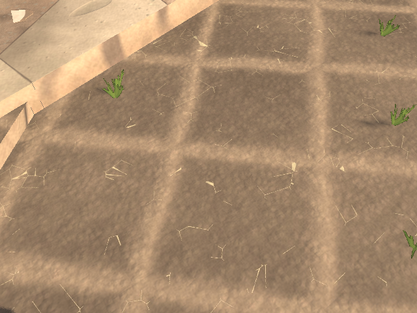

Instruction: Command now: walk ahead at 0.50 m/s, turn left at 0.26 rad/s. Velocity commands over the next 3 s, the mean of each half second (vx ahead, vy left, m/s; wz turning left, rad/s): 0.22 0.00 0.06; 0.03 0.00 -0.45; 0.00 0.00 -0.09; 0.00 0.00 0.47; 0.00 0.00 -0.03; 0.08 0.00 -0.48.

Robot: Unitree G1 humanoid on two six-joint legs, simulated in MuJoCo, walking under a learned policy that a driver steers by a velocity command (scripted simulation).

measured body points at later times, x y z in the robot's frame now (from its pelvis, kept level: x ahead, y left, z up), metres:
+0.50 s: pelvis +0.15 +0.03 +0.00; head +0.18 +0.04 +0.45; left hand +0.18 +0.27 -0.15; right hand +0.27 -0.21 -0.12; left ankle +0.22 +0.10 -0.74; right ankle +0.11 -0.10 -0.69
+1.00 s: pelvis +0.13 -0.01 +0.01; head +0.15 -0.04 +0.46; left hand +0.28 +0.25 -0.11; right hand +0.15 -0.30 -0.13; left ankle +0.18 +0.14 -0.67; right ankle +0.13 -0.07 -0.74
